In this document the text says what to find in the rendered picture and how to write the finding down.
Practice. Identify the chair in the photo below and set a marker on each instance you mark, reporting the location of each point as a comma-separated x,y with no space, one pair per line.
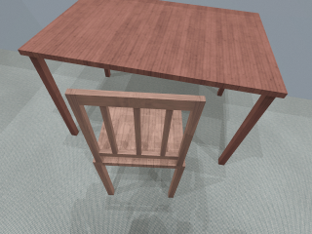
138,130

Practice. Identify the table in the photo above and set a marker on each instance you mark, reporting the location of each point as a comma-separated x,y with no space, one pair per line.
209,46

